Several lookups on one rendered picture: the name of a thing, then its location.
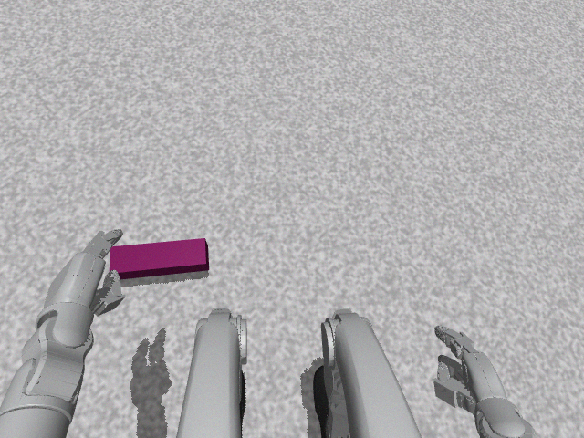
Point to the left robot arm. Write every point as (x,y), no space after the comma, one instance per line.
(42,397)

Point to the carton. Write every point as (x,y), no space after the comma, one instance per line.
(158,259)

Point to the left robot hand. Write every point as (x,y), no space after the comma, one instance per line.
(78,281)

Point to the right robot hand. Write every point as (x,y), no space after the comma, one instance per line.
(472,381)

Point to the right robot foot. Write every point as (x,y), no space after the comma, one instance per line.
(321,401)

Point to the right robot arm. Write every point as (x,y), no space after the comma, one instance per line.
(499,418)

